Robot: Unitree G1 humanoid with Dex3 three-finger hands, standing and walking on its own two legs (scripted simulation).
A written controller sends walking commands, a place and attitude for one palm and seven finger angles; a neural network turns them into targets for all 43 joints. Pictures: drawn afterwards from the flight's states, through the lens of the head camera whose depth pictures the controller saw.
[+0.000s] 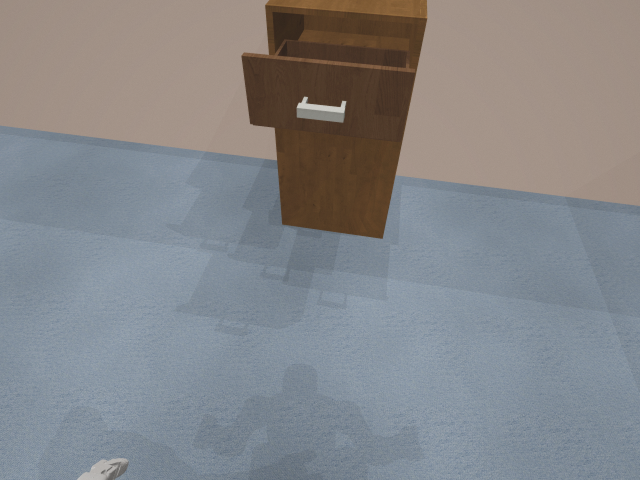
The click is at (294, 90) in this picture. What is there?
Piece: drawer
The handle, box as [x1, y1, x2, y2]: [297, 97, 345, 122]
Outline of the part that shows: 298,103 297,117 341,122 343,121 345,101 342,101 340,107 307,104 307,97 304,97 302,102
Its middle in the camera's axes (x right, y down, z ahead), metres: +0.00 -0.31 +0.93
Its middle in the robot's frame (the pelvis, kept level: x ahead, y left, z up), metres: +0.91 +0.04 +0.01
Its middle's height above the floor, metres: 0.78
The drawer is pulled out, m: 0.30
